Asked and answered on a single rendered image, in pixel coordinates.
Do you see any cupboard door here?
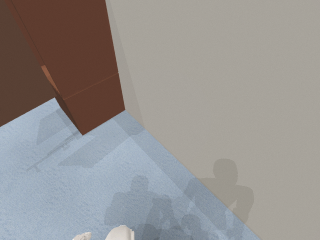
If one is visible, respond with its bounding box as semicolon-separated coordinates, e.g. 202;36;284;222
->
0;0;57;127

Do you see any left robot thigh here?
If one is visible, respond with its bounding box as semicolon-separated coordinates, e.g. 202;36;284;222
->
105;226;135;240

